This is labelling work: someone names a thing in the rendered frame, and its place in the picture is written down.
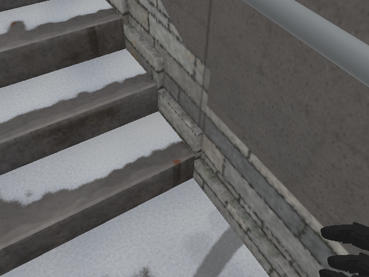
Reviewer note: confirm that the right robot hand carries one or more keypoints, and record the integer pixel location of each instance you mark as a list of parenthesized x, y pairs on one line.
[(355, 234)]

